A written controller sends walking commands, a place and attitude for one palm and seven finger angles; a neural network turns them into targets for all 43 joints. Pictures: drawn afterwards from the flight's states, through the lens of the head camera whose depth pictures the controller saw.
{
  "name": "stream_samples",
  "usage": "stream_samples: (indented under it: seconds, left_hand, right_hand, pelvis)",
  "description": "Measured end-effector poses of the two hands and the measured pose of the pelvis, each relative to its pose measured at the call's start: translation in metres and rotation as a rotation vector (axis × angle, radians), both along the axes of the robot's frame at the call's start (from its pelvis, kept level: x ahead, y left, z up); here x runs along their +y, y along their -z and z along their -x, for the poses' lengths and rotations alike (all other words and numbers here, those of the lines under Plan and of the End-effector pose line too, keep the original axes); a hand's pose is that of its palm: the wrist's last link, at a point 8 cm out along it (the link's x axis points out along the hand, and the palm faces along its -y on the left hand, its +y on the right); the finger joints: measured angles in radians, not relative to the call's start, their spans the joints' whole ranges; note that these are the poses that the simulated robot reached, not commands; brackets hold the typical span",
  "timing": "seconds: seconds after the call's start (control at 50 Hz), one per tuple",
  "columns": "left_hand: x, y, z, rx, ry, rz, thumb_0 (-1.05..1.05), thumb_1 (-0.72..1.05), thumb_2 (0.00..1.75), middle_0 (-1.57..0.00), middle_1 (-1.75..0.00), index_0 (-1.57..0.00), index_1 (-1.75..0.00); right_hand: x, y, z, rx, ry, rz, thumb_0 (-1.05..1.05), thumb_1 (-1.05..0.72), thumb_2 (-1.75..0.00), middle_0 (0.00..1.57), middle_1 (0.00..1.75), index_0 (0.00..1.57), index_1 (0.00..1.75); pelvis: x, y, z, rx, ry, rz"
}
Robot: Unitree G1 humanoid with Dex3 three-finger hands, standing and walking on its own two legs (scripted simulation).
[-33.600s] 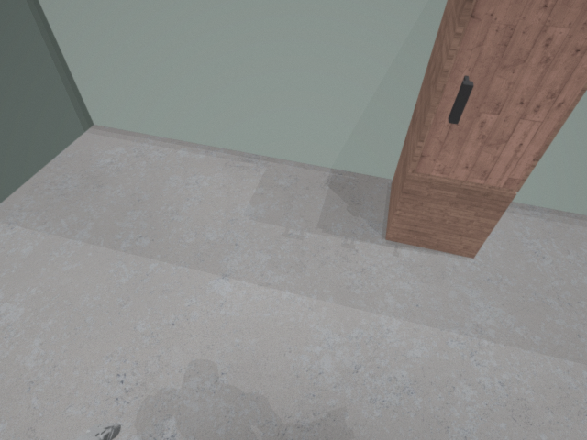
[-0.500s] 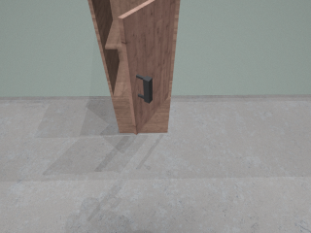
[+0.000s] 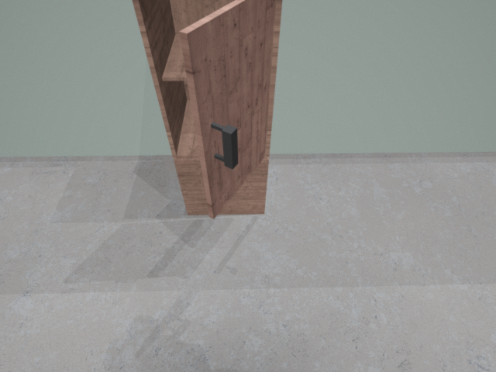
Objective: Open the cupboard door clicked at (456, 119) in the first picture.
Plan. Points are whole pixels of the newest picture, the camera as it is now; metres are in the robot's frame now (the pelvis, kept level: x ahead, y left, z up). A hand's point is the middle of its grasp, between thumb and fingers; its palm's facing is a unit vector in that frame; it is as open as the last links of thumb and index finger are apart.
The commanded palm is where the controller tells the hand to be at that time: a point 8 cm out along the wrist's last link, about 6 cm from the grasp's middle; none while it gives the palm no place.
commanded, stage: walk to a spot facing it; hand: left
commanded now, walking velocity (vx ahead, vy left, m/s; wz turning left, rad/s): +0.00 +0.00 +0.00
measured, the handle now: (223, 144) +0.64 +0.10 -0.04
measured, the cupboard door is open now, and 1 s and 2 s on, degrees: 57 57 57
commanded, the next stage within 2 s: none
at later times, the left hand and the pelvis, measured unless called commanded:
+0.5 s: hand out of the picture +0.07 +0.19 -0.18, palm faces -0.13 -0.96 -0.27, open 7.4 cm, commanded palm none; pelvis -0.02 -0.01 -0.01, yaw -12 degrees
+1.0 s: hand out of the picture +0.15 +0.13 -0.19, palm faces -0.41 -0.89 -0.20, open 7.4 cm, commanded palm none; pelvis -0.01 -0.02 -0.01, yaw -29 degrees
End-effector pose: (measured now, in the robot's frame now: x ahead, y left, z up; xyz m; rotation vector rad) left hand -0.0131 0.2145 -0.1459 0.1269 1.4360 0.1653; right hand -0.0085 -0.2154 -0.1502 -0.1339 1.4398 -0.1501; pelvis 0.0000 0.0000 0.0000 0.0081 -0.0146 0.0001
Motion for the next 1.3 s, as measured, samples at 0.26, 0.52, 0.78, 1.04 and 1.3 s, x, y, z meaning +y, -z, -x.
stream_samples:
  seconds: [0.26,0.52,0.78,1.04,1.3]
  left_hand:
    - [0.008,0.006,-0.009,0.035,0.026,-0.005,0.0,0.91,0.9,-0.2,-0.3,-0.2,-0.3]
    - [0.018,-0.006,-0.093,-0.098,0.203,-0.087,0.0,0.91,0.9,-0.2,-0.3,-0.2,-0.3]
    - [-0.023,-0.013,-0.122,-0.105,0.378,-0.09,0.0,0.91,0.9,-0.2,-0.3,-0.2,-0.3]
    - [-0.049,0.009,-0.193,-0.169,0.523,0.024,0.01,0.91,0.9,-0.2,-0.3,-0.2,-0.3]
    - [-0.146,-0.006,-0.247,-0.264,0.793,0.006,0.0,0.91,0.9,-0.2,-0.3,-0.2,-0.3]
  right_hand:
    - [-0.011,0.003,-0.001,-0.017,0.078,0.037,0.01,-0.91,-0.89,0.2,0.29,0.2,0.3]
    - [-0.042,0.015,0.016,-0.085,0.165,0.056,0.01,-0.9,-0.89,0.2,0.3,0.21,0.3]
    - [-0.092,-0.012,-0.014,-0.259,0.312,0.107,0.01,-0.91,-0.89,0.2,0.29,0.2,0.3]
    - [-0.073,-0.03,0.023,-0.244,0.389,0.199,0.01,-0.9,-0.89,0.2,0.3,0.21,0.3]
    - [-0.081,0.01,0.149,-0.048,0.669,0.117,0.01,-0.9,-0.89,0.21,0.3,0.21,0.3]
  pelvis:
    - [-0.001,0.007,0.001,0.007,0.065,0.01]
    - [-0.013,0.014,0.019,0.03,0.212,-0.01]
    - [-0.035,0.004,0.018,0.045,0.391,-0.042]
    - [-0.027,0.008,0.007,0.056,0.526,0.006]
    - [-0.075,0.023,0.006,0.047,0.705,0.009]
